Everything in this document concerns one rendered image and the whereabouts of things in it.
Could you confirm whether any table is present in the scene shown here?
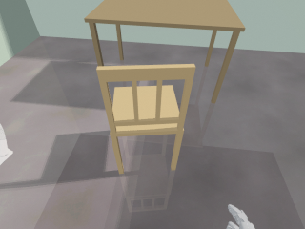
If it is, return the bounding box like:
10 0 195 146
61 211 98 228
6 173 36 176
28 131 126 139
84 0 246 104

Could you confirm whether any robot right hand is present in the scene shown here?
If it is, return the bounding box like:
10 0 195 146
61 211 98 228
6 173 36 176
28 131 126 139
226 204 255 229

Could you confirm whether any chair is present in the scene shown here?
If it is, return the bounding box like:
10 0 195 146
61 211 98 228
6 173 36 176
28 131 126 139
96 64 196 174

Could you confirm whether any robot left hand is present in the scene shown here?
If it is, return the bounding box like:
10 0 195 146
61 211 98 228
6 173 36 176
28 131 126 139
0 124 13 165

